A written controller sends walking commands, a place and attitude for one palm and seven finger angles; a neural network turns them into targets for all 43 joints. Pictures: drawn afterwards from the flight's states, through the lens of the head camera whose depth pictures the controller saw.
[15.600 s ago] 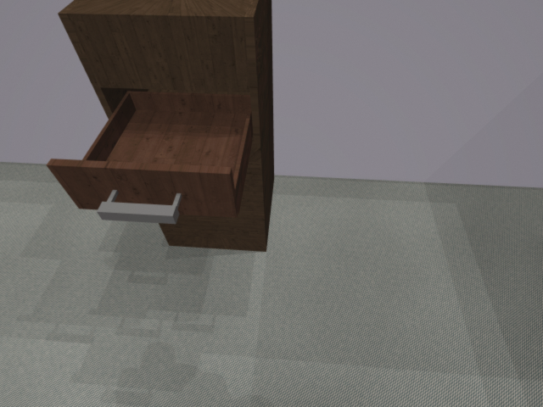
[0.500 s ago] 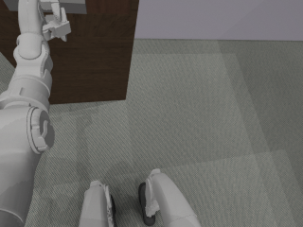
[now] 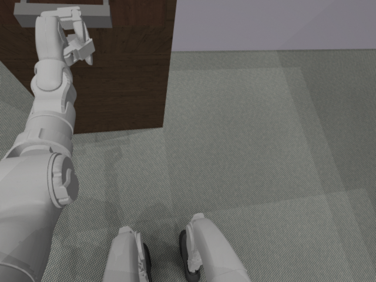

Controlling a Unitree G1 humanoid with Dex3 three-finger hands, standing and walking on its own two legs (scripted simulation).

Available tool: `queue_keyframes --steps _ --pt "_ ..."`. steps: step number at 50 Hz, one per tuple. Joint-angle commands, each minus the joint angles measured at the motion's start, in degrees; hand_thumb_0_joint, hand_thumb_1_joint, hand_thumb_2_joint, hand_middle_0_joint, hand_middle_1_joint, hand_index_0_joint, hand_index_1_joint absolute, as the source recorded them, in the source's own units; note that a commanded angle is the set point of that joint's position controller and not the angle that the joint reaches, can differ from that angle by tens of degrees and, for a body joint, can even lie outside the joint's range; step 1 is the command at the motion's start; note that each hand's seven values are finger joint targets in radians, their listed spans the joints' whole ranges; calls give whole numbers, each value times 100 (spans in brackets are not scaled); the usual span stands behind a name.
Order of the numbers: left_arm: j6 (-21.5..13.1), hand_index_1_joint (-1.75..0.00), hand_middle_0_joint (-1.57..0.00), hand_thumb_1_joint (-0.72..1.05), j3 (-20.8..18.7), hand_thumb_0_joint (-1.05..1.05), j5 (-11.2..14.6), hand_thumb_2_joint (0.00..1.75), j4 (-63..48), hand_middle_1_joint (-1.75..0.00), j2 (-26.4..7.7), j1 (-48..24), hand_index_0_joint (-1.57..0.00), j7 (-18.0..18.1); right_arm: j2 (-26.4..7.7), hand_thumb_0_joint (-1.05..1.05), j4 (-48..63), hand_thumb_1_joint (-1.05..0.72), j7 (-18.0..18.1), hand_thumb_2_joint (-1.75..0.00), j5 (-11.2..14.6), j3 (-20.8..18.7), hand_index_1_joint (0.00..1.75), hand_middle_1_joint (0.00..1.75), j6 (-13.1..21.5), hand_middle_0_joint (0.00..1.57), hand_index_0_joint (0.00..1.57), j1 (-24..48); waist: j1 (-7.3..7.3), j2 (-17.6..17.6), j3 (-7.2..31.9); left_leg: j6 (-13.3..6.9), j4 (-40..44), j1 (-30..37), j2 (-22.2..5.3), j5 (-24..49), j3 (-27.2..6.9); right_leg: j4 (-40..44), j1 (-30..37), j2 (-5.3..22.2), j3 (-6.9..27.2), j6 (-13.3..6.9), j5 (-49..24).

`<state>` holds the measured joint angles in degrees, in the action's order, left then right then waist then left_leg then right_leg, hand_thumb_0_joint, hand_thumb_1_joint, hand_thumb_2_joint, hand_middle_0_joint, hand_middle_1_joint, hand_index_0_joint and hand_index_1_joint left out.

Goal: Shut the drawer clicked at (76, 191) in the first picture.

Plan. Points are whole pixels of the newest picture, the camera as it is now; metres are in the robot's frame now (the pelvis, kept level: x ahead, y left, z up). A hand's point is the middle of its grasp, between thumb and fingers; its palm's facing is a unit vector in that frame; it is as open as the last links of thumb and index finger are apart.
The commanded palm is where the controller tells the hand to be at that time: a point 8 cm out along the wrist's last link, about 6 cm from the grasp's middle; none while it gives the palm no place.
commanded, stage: pull the fist back off the drawer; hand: left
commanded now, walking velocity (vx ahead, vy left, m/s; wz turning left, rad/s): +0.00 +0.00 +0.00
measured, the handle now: (66, 6) +0.66 +0.15 +0.06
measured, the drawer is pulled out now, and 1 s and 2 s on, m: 0.00 0.00 0.00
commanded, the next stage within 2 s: draw the hand back to the body in 0.10 s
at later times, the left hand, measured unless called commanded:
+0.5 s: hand (63, 61) +0.49 +0.14 +0.11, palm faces +0.02 -1.00 -0.04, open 3.3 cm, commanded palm +0.44 +0.19 +0.13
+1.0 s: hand out of the picture +0.33 +0.19 +0.21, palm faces +0.22 -0.94 -0.27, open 3.3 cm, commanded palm +0.28 +0.23 +0.23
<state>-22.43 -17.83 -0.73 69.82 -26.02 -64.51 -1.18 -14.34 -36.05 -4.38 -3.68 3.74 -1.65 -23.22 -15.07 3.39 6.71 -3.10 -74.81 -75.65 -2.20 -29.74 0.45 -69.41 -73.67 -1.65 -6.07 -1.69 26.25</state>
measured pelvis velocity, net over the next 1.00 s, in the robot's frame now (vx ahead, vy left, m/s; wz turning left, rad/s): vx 0.06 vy -0.02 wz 0.05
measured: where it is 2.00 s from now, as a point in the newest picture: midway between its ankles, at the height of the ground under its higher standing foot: (168, 272)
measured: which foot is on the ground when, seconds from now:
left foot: down 0.00-1.00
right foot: down 0.00-1.00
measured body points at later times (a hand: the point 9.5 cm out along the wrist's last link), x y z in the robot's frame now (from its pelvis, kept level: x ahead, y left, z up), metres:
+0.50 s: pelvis +0.06 -0.01 +0.07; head +0.18 -0.01 +0.50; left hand +0.48 +0.19 +0.11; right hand +0.12 -0.26 -0.06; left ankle +0.03 +0.09 -0.61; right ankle +0.05 -0.11 -0.61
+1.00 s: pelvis +0.06 -0.02 +0.12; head +0.06 -0.04 +0.57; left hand +0.31 +0.24 +0.23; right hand +0.27 -0.22 +0.04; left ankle +0.03 +0.09 -0.61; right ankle +0.05 -0.11 -0.61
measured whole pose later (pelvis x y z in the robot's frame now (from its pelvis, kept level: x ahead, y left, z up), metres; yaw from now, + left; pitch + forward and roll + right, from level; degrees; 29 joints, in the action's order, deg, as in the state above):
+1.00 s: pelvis +0.06 -0.02 +0.12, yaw +3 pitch +1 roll +0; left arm -2.6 -3.3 4.0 0.4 -16.5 5.9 4.8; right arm -13.1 -30.8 4.6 2.3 3.5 -2.4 -8.5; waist 1.5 3.0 1.1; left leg -1.5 -31.2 -13.5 0.6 -18.3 1.8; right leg -30.8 -13.9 -1.0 -3.2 -2.0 17.5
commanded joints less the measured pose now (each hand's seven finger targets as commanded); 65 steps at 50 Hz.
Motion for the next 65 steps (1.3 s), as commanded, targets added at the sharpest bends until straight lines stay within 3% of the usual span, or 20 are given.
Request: queue_keyframes --steps 1,2,4,7,10,12,15,19,25,29,33,35,36,37,38,40,43,51,54,65 --pt "-511 -160 -140 90 -162 0 73 90 -1475 -160 -913 -2251 -140 56 -1134 0 246 -90 47 -90 53 -456 30 30 -76 20 20 -1079 36 808 3493 118 989 2905 68 1846 -595 918 1766 -149 415 -6 -1108" --pt "-498 -160 -140 90 -61 0 88 90 -1364 -160 -749 -2201 -140 49 -1103 0 220 -90 40 -90 63 -456 30 30 -94 20 20 -1076 -37 564 3252 93 985 2744 69 1799 -556 977 1825 -156 437 15 -1148" --pt "-527 -160 -140 90 -244 0 81 90 -1275 -160 -975 -2135 -140 60 -1100 0 223 -90 70 -90 70 -457 30 30 -137 20 20 -1066 -13 348 3019 59 960 2360 102 1658 -446 1015 2085 -154 515 28 -1186" --pt "-719 -160 -140 90 -71 0 130 90 -1656 -160 -701 -2147 -140 -7 -1054 0 248 -90 70 -90 61 -499 30 30 -143 20 20 -1038 36 688 3399 99 934 2926 105 2215 -467 915 2044 -144 491 11 -1653" --pt "-768 -160 -140 90 20 0 202 90 -1548 -160 -496 -1728 -140 -116 -1042 0 240 -90 65 -90 68 -542 30 30 -203 20 20 -1076 70 616 3435 118 907 3166 106 2722 -453 865 2120 -152 467 11 -2111" --pt "-754 -160 -140 90 -214 0 315 90 -2343 -160 -698 -977 -140 -182 -1055 0 464 -90 52 -90 134 -600 30 30 -293 20 20 -989 481 868 4104 181 1109 3771 104 3326 -387 944 2688 -144 473 -10 -2552" --pt "-474 -160 -140 90 87 0 571 90 -3378 -160 -284 274 -140 -277 -973 0 733 -90 29 -90 291 -642 30 30 -346 20 20 -842 697 725 4321 191 1449 4334 93 4033 -343 1216 3420 -167 448 8 -3182" --pt "-90 -160 -140 90 229 0 857 90 -4472 -160 -25 1328 -140 -237 -906 0 880 -90 117 -90 471 -680 30 30 -300 20 20 -590 777 -71 3558 97 1931 4128 144 3667 -136 1742 4317 -169 481 84 -3642" --pt "-122 -160 -140 90 546 0 994 90 -5222 -160 260 2412 -140 -346 -821 0 886 -90 265 -90 558 -641 30 30 -19 20 20 -212 877 -67 2521 78 2420 4405 201 3393 20 2175 4753 -93 531 88 -3672" --pt "48 -160 -140 90 850 0 1166 90 -5615 -160 540 3384 -140 -681 -779 0 1045 -90 294 -90 628 -613 30 30 85 20 20 158 1015 129 2185 97 2692 4874 186 3566 -2 2426 4876 -55 469 82 -3591" --pt "308 -160 -140 90 737 0 1386 90 -6116 -160 468 4143 -140 -855 -777 0 1253 -90 374 -90 685 -566 30 30 204 20 20 536 1170 -210 1848 95 2988 4933 210 3362 -22 2635 5250 -1 423 89 -3597" --pt "401 -160 -140 90 656 0 1423 90 -6457 -160 340 4314 -140 -885 -779 0 1347 -90 419 -90 701 -532 30 30 267 20 20 719 1215 -100 1676 93 3125 5013 229 3155 -26 2722 5332 14 420 62 -3426" --pt "664 -160 -140 90 968 0 781 90 -6946 -160 -23 4485 -140 -346 -636 0 1422 -90 544 -90 704 -552 30 30 86 20 20 1242 1442 -229 1726 86 3486 5374 220 2990 43 3110 5665 188 711 66 -3101" --pt "862 -160 -140 90 1033 0 737 90 -7169 -160 195 4705 -140 -57 -589 0 1524 -90 627 -90 697 -525 30 30 43 20 20 1298 1349 -234 1448 94 3664 5466 200 2741 51 3300 5680 208 674 74 -2883" --pt "1024 -160 -140 90 1177 0 656 90 -7245 -160 303 4883 -140 132 -583 0 1506 -90 684 -90 692 -479 30 30 19 20 20 1405 1380 -120 1215 100 3834 5562 185 2583 29 3436 5706 226 657 56 -2672" --pt "1224 -160 -140 90 1051 0 564 90 -7539 -160 63 4890 -140 419 -594 0 1457 -90 803 -90 676 -424 30 30 -1 20 20 1572 1388 -248 973 67 4050 5766 167 2469 -5 3687 5853 217 663 51 -2515" --pt "1437 -160 -140 90 1010 0 493 90 -7831 -160 95 5094 -140 637 -523 0 1383 -90 914 -90 634 -331 30 30 38 20 20 1755 1459 -254 723 61 4450 6190 166 2340 -29 4014 6086 220 629 37 -2282" --pt "1679 -160 -140 90 896 0 470 90 -8763 -160 194 6436 -140 722 -451 0 1235 -90 937 -90 519 -220 30 30 300 20 20 2043 1631 -169 119 65 5133 6916 136 2631 -51 4670 6623 202 551 15 -2360" --pt "1678 -160 -140 90 606 0 475 90 -9203 -160 65 7002 -140 728 -445 0 1204 -90 903 -90 471 -234 30 30 374 20 20 2071 1704 -270 84 73 5264 7026 122 2814 -53 4788 6858 200 536 8 -2510" --pt "1497 -160 -140 90 -188 0 510 90 -10601 -160 -275 8578 -140 747 -455 0 1098 -90 849 -90 392 -338 30 30 742 20 20 2099 1824 45 -352 87 5352 7139 122 2829 -33 5153 6881 186 599 16 -2397"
